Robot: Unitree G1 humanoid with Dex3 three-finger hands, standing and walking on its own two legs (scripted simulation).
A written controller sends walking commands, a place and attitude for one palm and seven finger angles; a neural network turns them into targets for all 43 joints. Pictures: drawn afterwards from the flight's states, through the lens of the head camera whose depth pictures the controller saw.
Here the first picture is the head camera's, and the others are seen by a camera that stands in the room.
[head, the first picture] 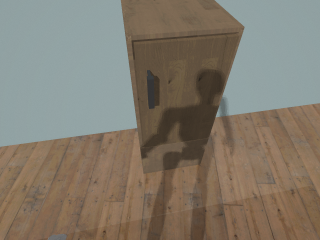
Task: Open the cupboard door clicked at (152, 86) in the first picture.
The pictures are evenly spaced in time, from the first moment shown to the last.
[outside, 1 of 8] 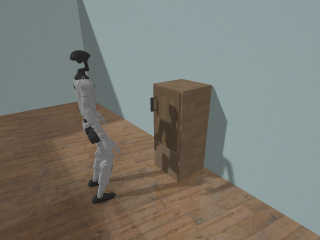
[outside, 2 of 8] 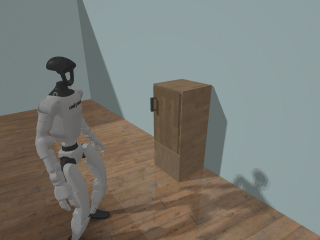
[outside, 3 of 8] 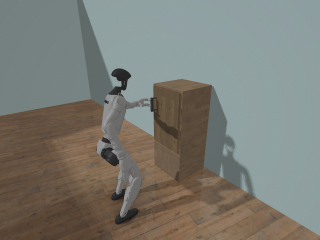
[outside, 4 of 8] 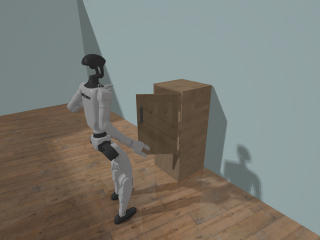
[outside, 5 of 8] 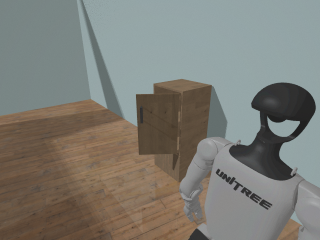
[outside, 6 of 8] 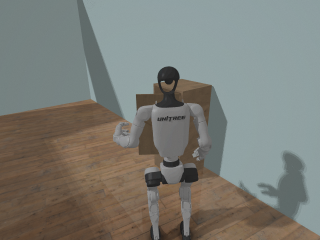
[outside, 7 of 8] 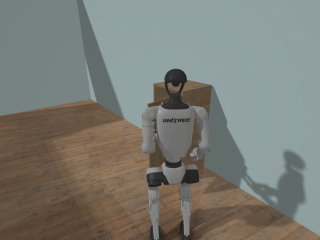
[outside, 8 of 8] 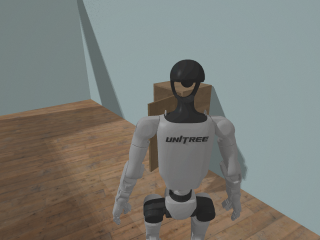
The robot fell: no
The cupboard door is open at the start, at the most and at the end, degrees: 0 100 100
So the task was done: yes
